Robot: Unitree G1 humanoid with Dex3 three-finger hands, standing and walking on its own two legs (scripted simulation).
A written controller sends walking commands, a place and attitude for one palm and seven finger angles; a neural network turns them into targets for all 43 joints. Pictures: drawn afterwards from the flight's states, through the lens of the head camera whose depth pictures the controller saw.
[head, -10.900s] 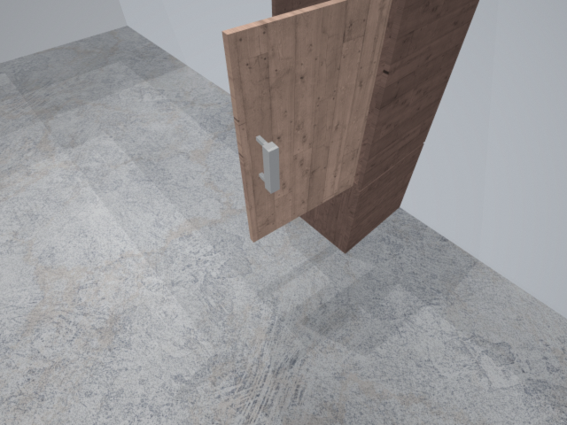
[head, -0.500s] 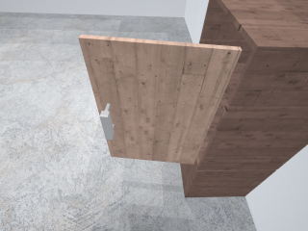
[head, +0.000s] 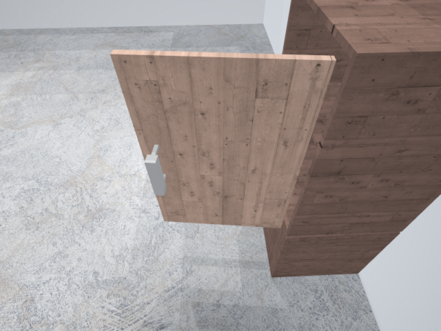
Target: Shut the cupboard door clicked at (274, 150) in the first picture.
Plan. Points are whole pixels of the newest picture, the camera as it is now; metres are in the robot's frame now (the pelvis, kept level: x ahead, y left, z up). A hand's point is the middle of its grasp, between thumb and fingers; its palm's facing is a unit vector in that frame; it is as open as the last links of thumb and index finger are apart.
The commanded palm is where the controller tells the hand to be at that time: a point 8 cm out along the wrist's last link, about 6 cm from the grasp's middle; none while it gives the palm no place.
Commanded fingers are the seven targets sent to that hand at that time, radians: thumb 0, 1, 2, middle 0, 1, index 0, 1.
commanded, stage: come to a stop and stand still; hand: left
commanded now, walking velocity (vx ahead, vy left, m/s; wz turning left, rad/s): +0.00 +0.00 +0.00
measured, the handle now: (158, 169) +0.48 +0.19 -0.03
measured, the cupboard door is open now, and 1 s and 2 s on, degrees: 84 84 84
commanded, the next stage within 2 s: look again from close up in 0.84 s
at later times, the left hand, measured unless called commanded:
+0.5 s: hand out of the picture -0.02 +0.14 -0.16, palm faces -0.01 -0.98 -0.20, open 7.4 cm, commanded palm none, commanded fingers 0.00 0.90 0.90 -0.20 -0.30 -0.20 -0.30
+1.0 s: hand out of the picture +0.01 +0.14 -0.16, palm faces +0.01 -0.98 -0.21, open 7.3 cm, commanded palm none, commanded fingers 0.00 0.90 0.90 -0.20 -0.30 -0.20 -0.30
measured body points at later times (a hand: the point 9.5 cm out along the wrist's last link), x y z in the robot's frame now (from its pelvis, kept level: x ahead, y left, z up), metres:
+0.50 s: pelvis -0.01 -0.03 +0.01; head +0.01 -0.05 +0.46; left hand -0.02 +0.19 -0.14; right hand -0.05 -0.25 -0.16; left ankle -0.03 +0.08 -0.73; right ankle +0.02 -0.13 -0.73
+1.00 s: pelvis +0.01 -0.04 +0.01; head +0.02 -0.05 +0.46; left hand +0.01 +0.19 -0.14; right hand +0.00 -0.25 -0.16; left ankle -0.03 +0.08 -0.73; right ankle +0.02 -0.13 -0.73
